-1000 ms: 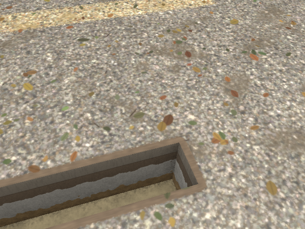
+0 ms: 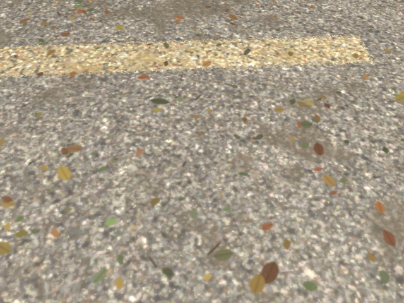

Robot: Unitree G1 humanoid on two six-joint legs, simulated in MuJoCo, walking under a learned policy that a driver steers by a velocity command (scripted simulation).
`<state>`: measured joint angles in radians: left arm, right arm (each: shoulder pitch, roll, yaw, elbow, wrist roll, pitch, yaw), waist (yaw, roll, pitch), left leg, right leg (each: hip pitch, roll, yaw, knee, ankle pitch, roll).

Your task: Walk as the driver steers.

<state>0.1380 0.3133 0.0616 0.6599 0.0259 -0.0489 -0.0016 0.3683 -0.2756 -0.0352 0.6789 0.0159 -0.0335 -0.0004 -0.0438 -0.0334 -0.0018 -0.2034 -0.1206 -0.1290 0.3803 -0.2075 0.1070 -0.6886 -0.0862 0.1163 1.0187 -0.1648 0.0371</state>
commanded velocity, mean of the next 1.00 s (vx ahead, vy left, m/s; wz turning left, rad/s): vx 0.33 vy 0.00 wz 0.58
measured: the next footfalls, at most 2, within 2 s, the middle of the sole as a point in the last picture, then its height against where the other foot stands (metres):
right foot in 0.44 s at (280, 280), level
left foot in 1.02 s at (194, 269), level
